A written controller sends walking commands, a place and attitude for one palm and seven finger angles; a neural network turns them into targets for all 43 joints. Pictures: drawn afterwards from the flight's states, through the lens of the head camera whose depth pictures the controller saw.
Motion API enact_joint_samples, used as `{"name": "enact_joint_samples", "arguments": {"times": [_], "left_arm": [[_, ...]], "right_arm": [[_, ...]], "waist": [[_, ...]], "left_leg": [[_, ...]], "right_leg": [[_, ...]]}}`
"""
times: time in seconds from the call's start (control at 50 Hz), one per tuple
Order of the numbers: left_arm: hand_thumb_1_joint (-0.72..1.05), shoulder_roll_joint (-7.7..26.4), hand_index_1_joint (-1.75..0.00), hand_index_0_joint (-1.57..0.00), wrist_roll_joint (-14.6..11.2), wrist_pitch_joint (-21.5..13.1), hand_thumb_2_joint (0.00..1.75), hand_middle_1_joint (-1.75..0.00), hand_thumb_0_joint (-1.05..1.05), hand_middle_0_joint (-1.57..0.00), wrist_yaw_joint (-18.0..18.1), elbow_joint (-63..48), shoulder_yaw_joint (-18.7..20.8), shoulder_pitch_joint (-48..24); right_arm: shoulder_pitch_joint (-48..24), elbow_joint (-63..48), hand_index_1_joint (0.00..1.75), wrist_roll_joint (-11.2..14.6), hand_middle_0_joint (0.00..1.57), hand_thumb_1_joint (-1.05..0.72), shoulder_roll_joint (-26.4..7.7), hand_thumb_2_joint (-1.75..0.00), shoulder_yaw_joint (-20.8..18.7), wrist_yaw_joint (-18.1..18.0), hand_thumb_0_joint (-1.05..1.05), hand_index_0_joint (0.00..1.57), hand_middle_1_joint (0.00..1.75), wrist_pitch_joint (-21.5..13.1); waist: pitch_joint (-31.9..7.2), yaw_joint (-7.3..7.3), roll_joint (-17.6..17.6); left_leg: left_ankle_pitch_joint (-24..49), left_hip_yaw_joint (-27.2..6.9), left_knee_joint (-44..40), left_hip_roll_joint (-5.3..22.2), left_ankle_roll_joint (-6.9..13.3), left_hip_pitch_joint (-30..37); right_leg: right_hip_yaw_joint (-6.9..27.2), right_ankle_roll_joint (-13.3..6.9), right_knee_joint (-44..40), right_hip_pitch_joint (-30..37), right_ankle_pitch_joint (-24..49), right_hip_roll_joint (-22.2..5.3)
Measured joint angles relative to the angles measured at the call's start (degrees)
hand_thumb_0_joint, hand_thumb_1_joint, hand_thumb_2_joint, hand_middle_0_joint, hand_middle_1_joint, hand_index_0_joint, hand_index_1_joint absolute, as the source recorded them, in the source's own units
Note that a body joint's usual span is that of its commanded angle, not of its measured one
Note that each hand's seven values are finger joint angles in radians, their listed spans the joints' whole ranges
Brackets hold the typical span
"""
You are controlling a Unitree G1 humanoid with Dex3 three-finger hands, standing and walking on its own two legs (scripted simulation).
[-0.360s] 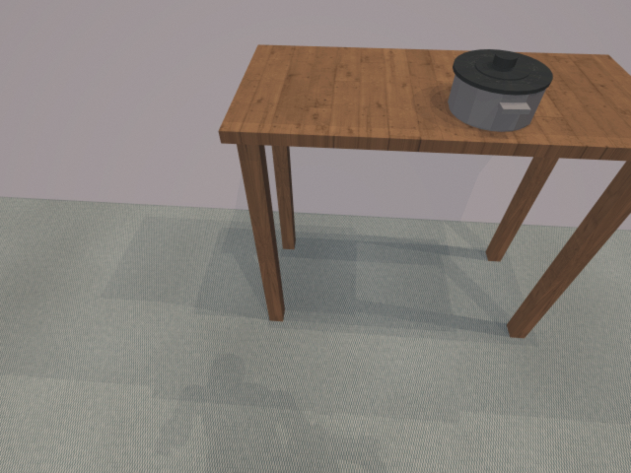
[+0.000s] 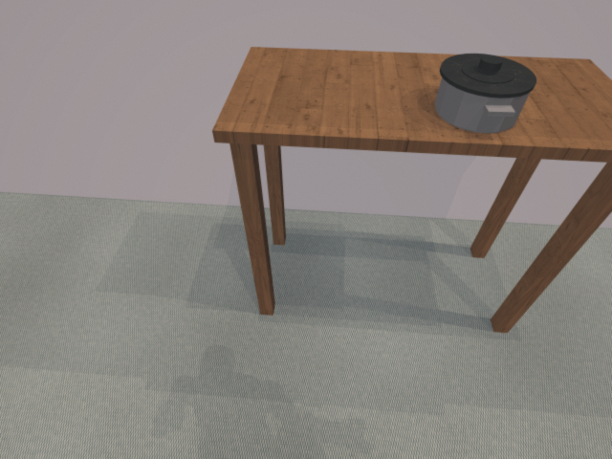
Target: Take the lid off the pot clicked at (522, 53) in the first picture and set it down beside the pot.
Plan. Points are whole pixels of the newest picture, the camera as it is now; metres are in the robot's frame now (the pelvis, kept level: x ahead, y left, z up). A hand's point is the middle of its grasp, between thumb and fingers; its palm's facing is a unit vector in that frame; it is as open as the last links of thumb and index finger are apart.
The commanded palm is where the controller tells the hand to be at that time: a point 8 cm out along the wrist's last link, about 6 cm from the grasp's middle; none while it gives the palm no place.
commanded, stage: look at it before walking up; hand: left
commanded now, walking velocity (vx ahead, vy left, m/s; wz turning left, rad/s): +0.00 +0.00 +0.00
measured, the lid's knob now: (490, 63) +0.84 -0.34 +0.15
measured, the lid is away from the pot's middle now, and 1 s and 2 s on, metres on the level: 0.01 0.01 0.01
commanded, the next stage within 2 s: walk to a spot facing it in 0.28 s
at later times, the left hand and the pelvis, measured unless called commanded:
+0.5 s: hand out of the picture +0.07 +0.25 -0.16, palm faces -0.04 -0.94 -0.34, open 7.4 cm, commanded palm none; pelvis +0.00 +0.00 +0.00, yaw -1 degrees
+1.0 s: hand out of the picture +0.05 +0.16 -0.16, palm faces -0.21 -0.94 -0.27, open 7.4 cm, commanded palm none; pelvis -0.02 -0.02 -0.01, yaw -16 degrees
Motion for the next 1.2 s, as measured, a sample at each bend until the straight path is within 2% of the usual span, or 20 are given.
{"name": "enact_joint_samples", "arguments": {"times": [0.44, 0.54, 0.66, 0.74, 0.76, 0.78, 0.8, 0.84, 0.88, 0.94, 1.06, 1.2], "left_arm": [[0.9, 0.3, -0.3, -0.21, 0.0, 0.1, 0.9, -0.3, 0.01, -0.21, -0.1, 0.5, 0.1, 0.8], [0.9, -0.2, -0.3, -0.21, 0.0, 1.4, 0.9, -0.3, 0.01, -0.21, 0.3, -0.8, 0.9, 1.9], [0.91, -2.2, -0.3, -0.2, 0.2, 3.2, 0.9, -0.3, 0.01, -0.2, -0.1, -3.7, 1.5, 4.0], [0.91, -3.9, -0.3, -0.2, 0.2, 3.9, 0.9, -0.3, 0.01, -0.2, -0.7, -5.7, 2.1, 5.4], [0.91, -4.5, -0.3, -0.2, 0.3, 3.9, 0.9, -0.3, 0.01, -0.2, -0.8, -6.2, 2.2, 5.9], [0.91, -5.0, -0.3, -0.2, 0.3, 3.6, 0.9, -0.3, 0.01, -0.2, -1.0, -6.8, 2.3, 6.6], [0.91, -5.7, -0.3, -0.2, 0.6, 3.1, 0.9, -0.3, 0.01, -0.2, -0.9, -7.1, 2.4, 7.1], [0.91, -6.8, -0.3, -0.21, 0.6, 2.5, 0.9, -0.3, 0.01, -0.2, -0.4, -7.6, 2.2, 7.7], [0.9, -7.8, -0.3, -0.21, 0.5, 2.6, 0.9, -0.3, 0.01, -0.21, 0.0, -8.0, 2.3, 8.4], [0.9, -8.5, -0.3, -0.21, 0.2, 2.5, 0.9, -0.3, 0.01, -0.21, 0.1, -8.4, 2.5, 9.1], [0.9, -8.6, -0.3, -0.21, 0.2, 2.1, 0.9, -0.3, 0.01, -0.21, 0.1, -8.8, 3.0, 9.8], [0.9, -7.3, -0.3, -0.21, 0.7, 2.5, 0.9, -0.3, 0.01, -0.21, 0.1, -9.8, 3.9, 9.0]], "right_arm": [[-0.6, 0.1, 0.3, 0.0, 0.21, -0.9, 0.0, -0.9, 0.0, -0.1, 0.0, 0.21, 0.3, 0.2], [-0.7, -1.7, 0.3, -0.1, 0.21, -0.9, 0.8, -0.9, -0.5, -0.8, 0.0, 0.21, 0.3, 0.5], [0.7, -5.5, 0.3, -0.2, 0.21, -0.91, 3.9, -0.9, -1.3, -1.2, 0.0, 0.21, 0.3, 1.5], [1.7, -7.1, 0.3, -0.3, 0.21, -0.9, 5.5, -0.9, -1.8, -0.9, 0.0, 0.21, 0.3, 2.0], [1.9, -7.4, 0.3, -0.3, 0.21, -0.9, 5.6, -0.9, -1.9, -0.8, 0.0, 0.21, 0.3, 2.3], [2.2, -7.7, 0.3, -0.3, 0.21, -0.9, 5.6, -0.9, -2.1, -0.8, 0.0, 0.21, 0.3, 2.5], [2.2, -7.8, 0.3, -0.3, 0.21, -0.9, 5.5, -0.9, -2.4, -0.8, 0.0, 0.21, 0.3, 3.0], [2.0, -8.0, 0.3, -0.1, 0.21, -0.9, 5.5, -0.9, -2.9, -0.9, 0.0, 0.21, 0.3, 3.9], [1.8, -8.2, 0.3, -0.1, 0.21, -0.91, 5.6, -0.9, -3.2, -0.9, 0.0, 0.21, 0.3, 4.4], [1.1, -8.8, 0.3, -0.3, 0.21, -0.91, 5.7, -0.9, -3.4, -0.7, 0.01, 0.21, 0.3, 4.0], [0.2, -10.2, 0.3, -0.4, 0.2, -0.91, 5.4, -0.9, -3.8, -1.2, 0.0, 0.2, 0.3, 3.6], [-1.4, -11.7, 0.3, 0.1, 0.2, -0.91, 5.5, -0.9, -3.7, -1.7, 0.0, 0.2, 0.3, 3.3]], "waist": [[0.8, 0.53, -0.1], [1.2, 1.15, -0.2], [2.1, 1.17, -1.2], [3.6, 2.0, -1.4], [3.7, 2.21, -0.9], [3.8, 2.39, -0.2], [3.8, 2.31, 0.7], [4.0, 1.95, 1.6], [4.0, 2.12, 1.7], [4.0, 2.31, 1.2], [2.8, 2.54, 0.3], [1.5, 3.73, -0.6]], "left_leg": [[0.2, 0.0, -1.0, 0.1, 0.0, 0.5], [-1.4, 2.0, 1.5, 0.8, -0.2, -0.7], [-4.4, 5.5, 6.7, 1.7, -0.3, -3.0], [-6.7, 8.7, 10.6, 2.8, -0.8, -3.5], [-7.6, 9.3, 12.1, 3.4, -1.1, -3.8], [-8.8, 9.7, 14.4, 4.4, -1.6, -4.6], [-11.0, 9.1, 18.6, 5.1, -1.9, -6.5], [-16.0, 4.8, 29.3, 3.8, -2.1, -11.3], [-15.1, 2.3, 37.2, 2.6, -2.2, -15.1], [-10.8, 0.8, 41.8, 2.2, -2.8, -18.5], [-8.9, -1.4, 38.5, 2.3, -3.8, -18.7], [-12.1, -2.4, 26.3, 0.8, -3.2, -14.0]], "right_leg": [[0.0, 0.0, -1.4, 0.6, 0.4, 0.1], [2.0, 0.0, 1.4, -1.6, -0.4, 0.9], [5.2, -0.2, 9.1, -6.4, -3.1, 2.1], [1.7, 0.4, 18.9, -10.2, -9.6, 1.1], [0.7, 0.4, 19.3, -10.1, -10.1, 0.8], [0.0, -0.2, 17.7, -9.6, -7.4, 0.9], [-0.4, -1.5, 18.1, -10.1, -6.5, 1.7], [-0.6, -3.5, 18.0, -10.5, -7.2, 2.5], [0.1, -4.2, 15.0, -9.9, -6.0, 3.1], [1.9, -4.3, 9.7, -9.0, -2.3, 3.8], [5.9, -3.9, 4.4, -8.9, 1.8, 4.9], [10.8, -2.1, 3.7, -10.3, 3.6, 6.4]]}}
